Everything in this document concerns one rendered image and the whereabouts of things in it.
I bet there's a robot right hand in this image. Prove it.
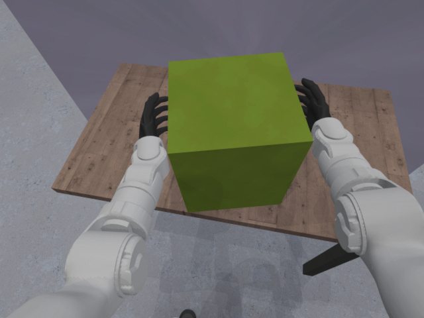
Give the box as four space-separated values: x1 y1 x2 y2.
294 78 331 132

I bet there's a table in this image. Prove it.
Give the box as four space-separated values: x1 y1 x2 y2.
51 62 413 276

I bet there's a carton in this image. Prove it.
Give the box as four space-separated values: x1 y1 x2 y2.
168 52 313 213

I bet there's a left robot forearm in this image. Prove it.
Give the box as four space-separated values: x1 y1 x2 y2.
64 136 170 282

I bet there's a robot left hand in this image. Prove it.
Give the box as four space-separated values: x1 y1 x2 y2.
139 92 168 139

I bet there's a robot left upper arm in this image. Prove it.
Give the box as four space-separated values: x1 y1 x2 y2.
6 231 148 318

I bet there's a robot right upper arm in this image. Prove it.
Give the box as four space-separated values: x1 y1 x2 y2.
335 187 424 318

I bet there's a right robot forearm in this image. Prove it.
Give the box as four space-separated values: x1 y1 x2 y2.
311 117 424 221

